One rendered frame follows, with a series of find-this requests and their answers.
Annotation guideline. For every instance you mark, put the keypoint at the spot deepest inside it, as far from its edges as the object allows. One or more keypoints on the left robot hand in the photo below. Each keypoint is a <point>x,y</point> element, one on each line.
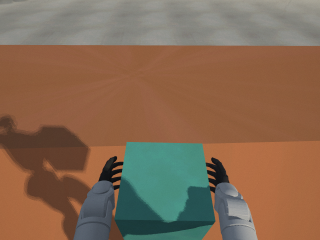
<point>108,172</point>

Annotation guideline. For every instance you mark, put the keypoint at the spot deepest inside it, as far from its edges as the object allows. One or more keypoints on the right robot forearm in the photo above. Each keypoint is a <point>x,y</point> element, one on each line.
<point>235,218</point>

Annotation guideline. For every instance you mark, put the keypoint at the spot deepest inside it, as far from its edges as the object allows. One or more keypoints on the carton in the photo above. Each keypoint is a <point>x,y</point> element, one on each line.
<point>164,192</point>

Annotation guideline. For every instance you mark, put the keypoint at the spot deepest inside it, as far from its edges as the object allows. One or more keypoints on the left robot forearm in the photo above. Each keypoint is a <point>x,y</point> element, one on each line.
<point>95,217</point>

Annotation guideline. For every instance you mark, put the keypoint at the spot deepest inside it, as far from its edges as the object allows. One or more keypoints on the right robot hand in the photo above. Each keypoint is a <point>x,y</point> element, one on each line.
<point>219,174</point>

